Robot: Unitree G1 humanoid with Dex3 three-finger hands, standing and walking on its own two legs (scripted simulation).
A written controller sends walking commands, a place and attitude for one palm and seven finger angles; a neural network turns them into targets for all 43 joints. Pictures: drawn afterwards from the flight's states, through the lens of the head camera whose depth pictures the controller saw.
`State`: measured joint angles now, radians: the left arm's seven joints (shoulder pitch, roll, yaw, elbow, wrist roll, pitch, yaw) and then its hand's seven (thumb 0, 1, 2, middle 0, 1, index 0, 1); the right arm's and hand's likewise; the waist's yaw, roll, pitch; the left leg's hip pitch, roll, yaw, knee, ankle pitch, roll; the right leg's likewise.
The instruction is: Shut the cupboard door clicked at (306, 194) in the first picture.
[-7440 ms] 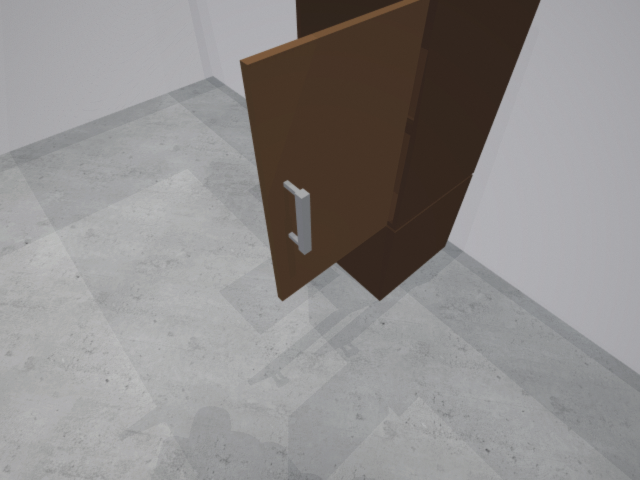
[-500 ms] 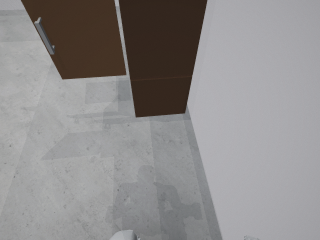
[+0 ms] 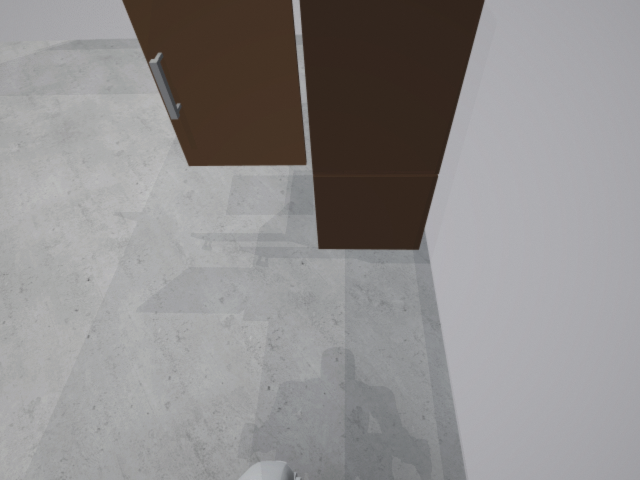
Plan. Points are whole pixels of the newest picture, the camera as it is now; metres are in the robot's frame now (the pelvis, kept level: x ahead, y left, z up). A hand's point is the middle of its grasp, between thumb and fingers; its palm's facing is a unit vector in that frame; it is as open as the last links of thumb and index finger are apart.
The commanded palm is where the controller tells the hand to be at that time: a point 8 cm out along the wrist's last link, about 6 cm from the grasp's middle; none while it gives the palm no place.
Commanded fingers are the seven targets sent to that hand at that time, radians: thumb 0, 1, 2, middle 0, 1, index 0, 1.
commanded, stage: take the last steps up to it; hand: left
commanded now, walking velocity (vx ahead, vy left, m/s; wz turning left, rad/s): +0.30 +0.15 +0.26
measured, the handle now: (167, 86) +0.99 +0.47 -0.05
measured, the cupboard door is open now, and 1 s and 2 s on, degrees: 90 90 90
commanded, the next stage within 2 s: come to a stop and stand still in 1.42 s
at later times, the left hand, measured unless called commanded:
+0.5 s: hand out of the picture +0.10 +0.28 -0.18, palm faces +0.18 -0.96 -0.21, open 7.4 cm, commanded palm none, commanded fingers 0.00 0.90 0.90 -0.20 -0.30 -0.20 -0.30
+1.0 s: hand (165, 370) +0.29 +0.29 -0.15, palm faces +0.16 -0.96 -0.21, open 7.2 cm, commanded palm none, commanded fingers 0.00 0.90 0.90 -0.20 -0.30 -0.20 -0.30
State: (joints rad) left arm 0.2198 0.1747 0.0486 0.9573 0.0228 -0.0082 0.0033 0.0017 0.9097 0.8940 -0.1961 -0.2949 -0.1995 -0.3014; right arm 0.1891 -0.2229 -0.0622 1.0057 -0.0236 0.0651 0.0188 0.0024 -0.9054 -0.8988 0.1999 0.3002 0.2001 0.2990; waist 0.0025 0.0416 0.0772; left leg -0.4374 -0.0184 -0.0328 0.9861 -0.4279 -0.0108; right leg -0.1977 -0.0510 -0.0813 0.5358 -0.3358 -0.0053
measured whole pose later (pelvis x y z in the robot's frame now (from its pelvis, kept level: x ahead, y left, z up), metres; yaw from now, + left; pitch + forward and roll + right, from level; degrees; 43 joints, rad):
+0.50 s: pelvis +0.13 +0.08 +0.00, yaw +6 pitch +0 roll +2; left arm 0.29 0.20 0.07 1.07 0.03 0.01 -0.01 0.01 0.91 0.89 -0.20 -0.29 -0.20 -0.30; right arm 0.18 -0.16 -0.04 0.98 -0.03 -0.04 -0.01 -0.01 -0.92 -0.90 0.20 0.30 0.20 0.30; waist 0.04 -0.04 0.08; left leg -0.28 0.00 0.13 0.52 -0.24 0.03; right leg -0.47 -0.13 -0.08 1.17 -0.41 -0.01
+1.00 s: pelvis +0.31 +0.11 +0.02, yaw +6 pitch +1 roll +2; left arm 0.32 0.15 0.05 1.08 0.02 -0.08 0.00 -0.01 0.94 0.89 -0.20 -0.30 -0.20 -0.30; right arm 0.24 -0.18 -0.06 1.06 -0.02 0.00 0.03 0.00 -0.91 -0.90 0.19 0.30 0.19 0.30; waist 0.01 0.00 0.04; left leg -0.53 0.09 0.04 0.85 -0.19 -0.04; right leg -0.07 -0.05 -0.15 0.30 -0.24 -0.02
